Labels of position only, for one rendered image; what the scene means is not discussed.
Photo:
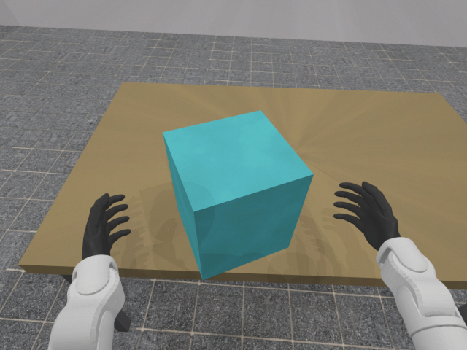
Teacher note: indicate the right robot forearm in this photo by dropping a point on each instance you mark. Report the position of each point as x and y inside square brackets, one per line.
[427, 307]

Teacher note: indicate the left robot forearm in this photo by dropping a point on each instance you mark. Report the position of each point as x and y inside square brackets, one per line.
[94, 299]

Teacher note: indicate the left robot hand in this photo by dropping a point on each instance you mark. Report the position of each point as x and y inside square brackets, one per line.
[96, 238]

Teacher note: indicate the carton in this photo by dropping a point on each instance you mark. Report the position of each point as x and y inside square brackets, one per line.
[240, 188]

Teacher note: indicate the right robot hand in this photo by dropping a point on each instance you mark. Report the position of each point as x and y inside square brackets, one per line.
[376, 222]

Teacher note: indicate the table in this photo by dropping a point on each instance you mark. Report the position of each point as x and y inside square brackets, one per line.
[411, 146]

